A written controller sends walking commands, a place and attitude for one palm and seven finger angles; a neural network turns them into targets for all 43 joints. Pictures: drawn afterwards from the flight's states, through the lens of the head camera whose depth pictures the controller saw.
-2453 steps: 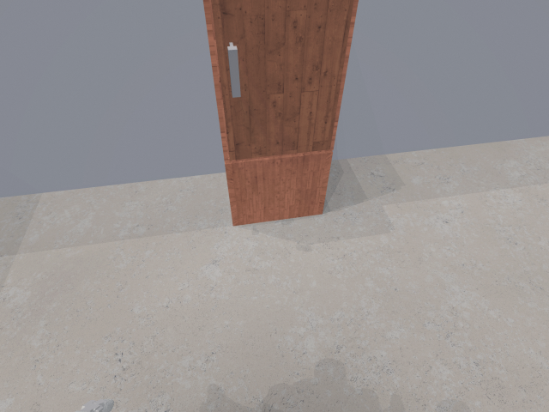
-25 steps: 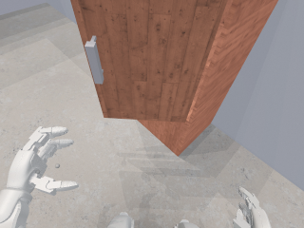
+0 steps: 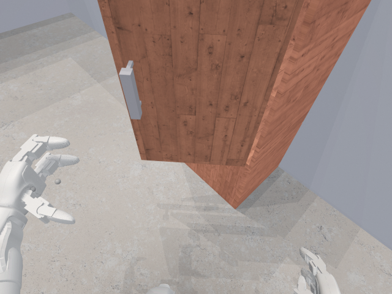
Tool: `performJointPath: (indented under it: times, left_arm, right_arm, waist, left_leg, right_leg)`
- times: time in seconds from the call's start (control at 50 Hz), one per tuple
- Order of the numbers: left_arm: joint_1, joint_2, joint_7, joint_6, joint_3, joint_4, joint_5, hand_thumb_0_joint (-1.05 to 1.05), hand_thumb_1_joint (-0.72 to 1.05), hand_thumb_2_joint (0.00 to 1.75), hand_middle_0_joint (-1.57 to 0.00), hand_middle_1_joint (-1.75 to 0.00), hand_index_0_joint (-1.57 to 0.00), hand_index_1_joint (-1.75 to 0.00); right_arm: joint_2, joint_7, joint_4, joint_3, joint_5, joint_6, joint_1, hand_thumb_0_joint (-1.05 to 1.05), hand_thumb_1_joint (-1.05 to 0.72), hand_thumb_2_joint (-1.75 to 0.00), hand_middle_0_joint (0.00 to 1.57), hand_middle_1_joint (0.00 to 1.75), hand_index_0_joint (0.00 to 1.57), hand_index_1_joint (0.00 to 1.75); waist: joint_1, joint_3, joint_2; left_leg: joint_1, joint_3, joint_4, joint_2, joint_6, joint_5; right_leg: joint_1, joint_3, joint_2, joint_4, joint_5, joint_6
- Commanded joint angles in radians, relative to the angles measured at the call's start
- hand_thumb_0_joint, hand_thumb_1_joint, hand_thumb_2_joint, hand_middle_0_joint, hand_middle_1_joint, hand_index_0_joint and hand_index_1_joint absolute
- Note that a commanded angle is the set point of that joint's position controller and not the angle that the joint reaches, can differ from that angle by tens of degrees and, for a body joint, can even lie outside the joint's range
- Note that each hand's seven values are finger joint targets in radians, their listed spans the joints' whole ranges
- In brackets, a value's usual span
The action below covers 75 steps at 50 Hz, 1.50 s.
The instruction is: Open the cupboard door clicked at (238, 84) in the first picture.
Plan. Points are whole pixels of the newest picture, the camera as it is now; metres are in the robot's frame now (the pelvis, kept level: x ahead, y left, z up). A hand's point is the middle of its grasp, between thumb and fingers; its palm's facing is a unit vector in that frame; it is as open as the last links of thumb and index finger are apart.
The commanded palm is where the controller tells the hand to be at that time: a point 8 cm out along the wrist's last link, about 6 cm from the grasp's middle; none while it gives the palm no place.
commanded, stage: raise the hand with hooked fingers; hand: left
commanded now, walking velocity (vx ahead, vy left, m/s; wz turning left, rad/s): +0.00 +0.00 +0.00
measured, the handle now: (133, 90) +0.58 +0.21 +0.06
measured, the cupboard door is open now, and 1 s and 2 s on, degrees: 43 43 43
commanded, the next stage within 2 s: move the hooked fingers beside the handle in 0.48 s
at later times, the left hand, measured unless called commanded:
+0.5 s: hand (76, 181) +0.29 +0.25 +0.08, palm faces +0.04 -1.00 -0.02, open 14.0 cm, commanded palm +0.26 +0.30 +0.08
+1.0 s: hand (85, 154) +0.35 +0.25 +0.09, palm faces +0.00 -1.00 +0.01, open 14.0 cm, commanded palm +0.33 +0.31 +0.08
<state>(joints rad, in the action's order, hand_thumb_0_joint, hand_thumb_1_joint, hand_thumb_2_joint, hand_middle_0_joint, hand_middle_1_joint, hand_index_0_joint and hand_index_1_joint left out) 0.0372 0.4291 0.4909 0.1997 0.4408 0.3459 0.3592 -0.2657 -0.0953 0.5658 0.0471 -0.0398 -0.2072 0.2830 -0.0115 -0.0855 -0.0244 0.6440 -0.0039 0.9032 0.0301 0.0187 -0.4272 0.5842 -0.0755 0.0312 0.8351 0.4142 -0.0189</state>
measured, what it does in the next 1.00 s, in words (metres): stands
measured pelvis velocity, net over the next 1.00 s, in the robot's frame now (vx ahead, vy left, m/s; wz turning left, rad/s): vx -0.01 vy -0.02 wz -0.02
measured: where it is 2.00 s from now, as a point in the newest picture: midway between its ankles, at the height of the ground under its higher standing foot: outside the picture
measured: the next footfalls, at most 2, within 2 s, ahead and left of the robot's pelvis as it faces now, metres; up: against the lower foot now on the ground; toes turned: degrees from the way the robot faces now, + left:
none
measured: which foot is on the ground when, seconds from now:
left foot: down 0.00-1.00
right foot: down 0.00-1.00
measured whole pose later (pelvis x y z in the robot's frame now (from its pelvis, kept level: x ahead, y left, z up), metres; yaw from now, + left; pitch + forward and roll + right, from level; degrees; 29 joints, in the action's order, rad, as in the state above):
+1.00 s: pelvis -0.01 -0.02 +0.00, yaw -1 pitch +11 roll -1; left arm 0.34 0.48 0.53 0.27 0.46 0.72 0.32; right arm -0.29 -0.10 0.60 0.03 -0.04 -0.14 0.31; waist 0.03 -0.08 -0.02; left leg 0.67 -0.01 0.88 0.05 0.00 -0.40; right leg 0.64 -0.06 0.01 0.84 0.40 0.00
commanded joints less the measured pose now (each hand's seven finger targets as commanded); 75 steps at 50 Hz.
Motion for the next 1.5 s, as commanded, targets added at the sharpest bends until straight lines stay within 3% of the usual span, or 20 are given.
performJointPath:
  times: [0.0, 0.16, 0.24, 0.26, 0.28, 0.34, 0.38, 0.44, 0.56, 0.7, 0.8, 0.9, 0.92, 0.98, 1.1, 1.18, 1.26, 1.36, 1.42, 1.48]
  left_arm:
    - [0.18, 0.22, 0.031, 0.028, 0.064, -0.137, 0.025, 0.0, -0.5, 0.3, -0.3, -1.2, -0.3, -1.2]
    - [0.173, 0.252, -0.004, 0.084, 0.111, -0.147, 0.024, 0.0, -0.5, 0.3, -0.3, -1.2, -0.3, -1.2]
    - [0.198, 0.266, -0.014, 0.114, 0.114, -0.202, 0.016, 0.0, -0.5, 0.3, -0.3, -1.2, -0.3, -1.2]
    - [0.194, 0.257, -0.014, 0.117, 0.108, -0.198, 0.018, 0.0, -0.5, 0.3, -0.3, -1.2, -0.3, -1.2]
    - [0.202, 0.257, -0.014, 0.124, 0.103, -0.215, 0.017, 0.0, -0.5, 0.3, -0.3, -1.2, -0.3, -1.2]
    - [0.189, 0.242, -0.006, 0.111, 0.097, -0.149, 0.022, 0.0, -0.5, 0.3, -0.3, -1.2, -0.3, -1.2]
    - [0.193, 0.23, 0.004, 0.1, 0.083, -0.127, 0.023, 0.0, -0.5, 0.3, -0.3, -1.2, -0.3, -1.2]
    - [0.192, 0.236, 0.014, 0.089, 0.09, -0.103, 0.031, 0.0, -0.5, 0.3, -0.3, -1.2, -0.3, -1.2]
    - [0.208, 0.236, 0.011, 0.116, 0.094, -0.115, 0.033, 0.0, -0.5, 0.3, -0.3, -1.2, -0.3, -1.2]
    - [0.464, 0.301, 0.013, 0.133, 0.094, 0.039, 0.0, 0.0, -0.5, 0.3, -0.3, -1.2, -0.3, -1.2]
    - [0.544, 0.324, 0.044, 0.15, 0.076, 0.073, -0.02, 0.0, -0.5, 0.3, -0.3, -1.2, -0.3, -1.2]
    - [0.544, 0.319, 0.039, 0.131, 0.079, 0.178, -0.018, 0.0, -0.5, 0.3, -0.3, -1.2, -0.3, -1.2]
    - [0.548, 0.336, 0.036, 0.126, 0.099, 0.212, -0.012, 0.0, -0.5, 0.3, -0.3, -1.2, -0.3, -1.2]
    - [0.557, 0.37, 0.022, 0.114, 0.122, 0.268, -0.032, 0.0, -0.5, 0.3, -0.3, -1.2, -0.3, -1.2]
    - [0.715, 0.369, -0.003, 0.189, 0.086, 0.185, -0.067, 0.0, -0.5, 0.3, -0.3, -1.2, -0.3, -1.2]
    - [0.79, 0.353, 0.001, 0.204, 0.07, 0.238, -0.065, 0.0, -0.5, 0.3, -0.3, -1.2, -0.3, -1.2]
    - [0.803, 0.334, -0.002, 0.158, 0.037, 0.33, -0.087, 0.0, -0.5, 0.3, -0.3, -1.2, -0.3, -1.2]
    - [0.852, 0.427, -0.035, 0.153, 0.107, 0.426, -0.117, 0.0, -0.5, 0.3, -0.3, -1.2, -0.3, -1.2]
    - [0.957, 0.439, -0.046, 0.202, 0.096, 0.379, -0.131, 0.0, -0.5, 0.3, -0.3, -1.2, -0.3, -1.2]
    - [0.989, 0.438, -0.045, 0.226, 0.088, 0.426, -0.144, 0.0, -0.5, 0.3, -0.3, -1.2, -0.3, -1.2]
  right_arm:
    - [-0.162, -0.012, -0.144, -0.073, -0.012, -0.045, -0.015, 0.0, -0.9, -0.9, 0.2, 0.3, 0.2, 0.3]
    - [-0.157, 0.003, -0.154, -0.078, -0.006, -0.031, -0.01, 0.0, -0.9, -0.9, 0.2, 0.3, 0.2, 0.3]
    - [-0.152, 0.001, -0.148, -0.079, -0.003, -0.029, -0.007, 0.0, -0.9, -0.9, 0.2, 0.3, 0.2, 0.3]
    - [-0.15, -0.001, -0.147, -0.08, -0.005, -0.027, -0.007, 0.0, -0.9, -0.9, 0.2, 0.3, 0.2, 0.3]
    - [-0.148, -0.001, -0.144, -0.079, -0.005, -0.029, -0.014, 0.0, -0.9, -0.9, 0.2, 0.3, 0.2, 0.3]
    - [-0.152, -0.007, -0.136, -0.077, -0.007, -0.023, -0.012, 0.0, -0.9, -0.9, 0.2, 0.3, 0.2, 0.3]
    - [-0.151, -0.01, -0.135, -0.077, -0.012, -0.02, -0.015, 0.0, -0.9, -0.9, 0.2, 0.3, 0.2, 0.3]
    - [-0.152, -0.01, -0.135, -0.078, -0.012, -0.018, -0.017, 0.0, -0.9, -0.9, 0.2, 0.3, 0.2, 0.3]
    - [-0.145, -0.008, -0.137, -0.077, -0.01, -0.016, -0.025, 0.0, -0.9, -0.9, 0.2, 0.3, 0.2, 0.3]
    - [-0.156, -0.024, -0.093, -0.069, -0.014, -0.002, -0.013, 0.0, -0.9, -0.9, 0.2, 0.3, 0.2, 0.3]
    - [-0.157, -0.026, -0.084, -0.073, -0.012, 0.001, 0.005, 0.0, -0.9, -0.9, 0.2, 0.3, 0.2, 0.3]
    - [-0.166, -0.017, -0.084, -0.076, -0.012, 0.018, 0.026, 0.0, -0.9, -0.9, 0.2, 0.3, 0.2, 0.3]
    - [-0.171, -0.015, -0.084, -0.076, -0.01, 0.023, 0.035, 0.0, -0.9, -0.9, 0.2, 0.3, 0.2, 0.3]
    - [-0.178, -0.009, -0.091, -0.079, -0.009, 0.042, 0.049, 0.0, -0.9, -0.9, 0.2, 0.3, 0.2, 0.3]
    - [-0.174, 0.004, -0.088, -0.086, 0.0, 0.063, 0.085, 0.0, -0.9, -0.9, 0.2, 0.3, 0.2, 0.3]
    - [-0.179, -0.001, -0.057, -0.088, 0.0, 0.077, 0.107, 0.0, -0.9, -0.9, 0.2, 0.3, 0.2, 0.3]
    - [-0.183, 0.002, -0.044, -0.086, 0.0, 0.095, 0.127, 0.0, -0.9, -0.9, 0.2, 0.3, 0.2, 0.3]
    - [-0.192, 0.008, -0.047, -0.086, 0.009, 0.125, 0.152, 0.0, -0.9, -0.9, 0.2, 0.3, 0.2, 0.3]
    - [-0.188, 0.015, -0.048, -0.086, 0.014, 0.136, 0.159, 0.0, -0.9, -0.9, 0.2, 0.3, 0.2, 0.3]
    - [-0.19, 0.018, -0.034, -0.088, 0.016, 0.151, 0.174, 0.0, -0.9, -0.9, 0.2, 0.3, 0.2, 0.3]
  waist:
    - [0.01, -0.228, -0.041]
    - [-0.003, -0.235, -0.041]
    - [0.002, -0.279, -0.092]
    - [0.008, -0.27, -0.072]
    - [0.005, -0.271, -0.112]
    - [0.017, -0.229, -0.034]
    - [0.018, -0.21, -0.057]
    - [0.016, -0.221, -0.007]
    - [0.015, -0.23, 0.001]
    - [0.06, -0.172, -0.009]
    - [0.045, -0.288, -0.099]
    - [0.041, -0.269, -0.047]
    - [0.037, -0.255, -0.008]
    - [0.035, -0.249, 0.008]
    - [0.055, -0.344, -0.114]
    - [0.077, -0.353, -0.107]
    - [0.084, -0.323, -0.104]
    - [0.074, -0.336, -0.045]
    - [0.088, -0.381, -0.115]
    - [0.102, -0.405, -0.116]
  left_leg:
    - [-0.206, 0.051, -0.163, -0.02, -0.012, 0.329]
    - [-0.189, 0.026, -0.163, -0.03, -0.007, 0.308]
    - [-0.214, 0.015, -0.153, -0.03, -0.002, 0.335]
    - [-0.215, 0.016, -0.155, -0.028, -0.001, 0.328]
    - [-0.212, 0.013, -0.154, -0.031, -0.002, 0.318]
    - [-0.177, 0.011, -0.153, -0.029, 0.004, 0.293]
    - [-0.169, 0.007, -0.156, -0.032, 0.004, 0.271]
    - [-0.156, 0.003, -0.149, -0.033, 0.007, 0.276]
    - [-0.144, -0.004, -0.138, -0.035, 0.008, 0.274]
    - [-0.085, 0.001, -0.127, -0.031, 0.007, 0.164]
    - [-0.15, 0.005, -0.124, -0.031, 0.009, 0.22]
    - [-0.13, 0.014, -0.137, -0.027, 0.005, 0.222]
    - [-0.109, 0.017, -0.134, -0.026, 0.007, 0.226]
    - [-0.074, 0.004, -0.137, -0.026, 0.007, 0.218]
    - [-0.183, 0.022, -0.125, -0.019, 0.002, 0.293]
    - [-0.215, 0.042, -0.12, -0.009, -0.003, 0.312]
    - [-0.212, 0.048, -0.123, -0.005, -0.005, 0.33]
    - [-0.149, 0.039, -0.107, -0.008, -0.001, 0.338]
    - [-0.196, 0.044, -0.083, -0.003, -0.006, 0.398]
    - [-0.221, 0.052, -0.07, 0.004, -0.009, 0.406]
  right_leg:
    - [-0.062, -0.009, -0.056, -0.096, -0.254, 0.045]
    - [-0.09, 0.008, -0.057, -0.1, -0.258, 0.045]
    - [-0.117, 0.024, -0.054, -0.101, -0.295, 0.043]
    - [-0.113, 0.023, -0.056, -0.104, -0.291, 0.04]
    - [-0.116, 0.028, -0.052, -0.106, -0.285, 0.041]
    - [-0.118, 0.033, -0.053, -0.12, -0.284, 0.037]
    - [-0.106, 0.039, -0.049, -0.13, -0.267, 0.035]
    - [-0.134, 0.053, -0.044, -0.138, -0.288, 0.03]
    - [-0.151, 0.072, -0.038, -0.138, -0.298, 0.024]
    - [-0.082, 0.1, -0.031, -0.155, -0.141, 0.021]
    - [-0.099, 0.085, -0.036, -0.124, -0.206, 0.034]
    - [-0.068, 0.054, -0.045, -0.112, -0.215, 0.035]
    - [-0.079, 0.055, -0.047, -0.11, -0.221, 0.037]
    - [-0.082, 0.059, -0.043, -0.107, -0.224, 0.03]
    - [-0.025, 0.041, -0.06, -0.074, -0.247, 0.043]
    - [0.02, 0.027, -0.065, -0.067, -0.237, 0.045]
    - [0.06, 0.019, -0.062, -0.071, -0.235, 0.043]
    - [0.032, 0.023, -0.062, -0.054, -0.263, 0.042]
    - [0.062, 0.024, -0.067, -0.031, -0.281, 0.046]
    - [0.092, 0.024, -0.071, -0.029, -0.27, 0.042]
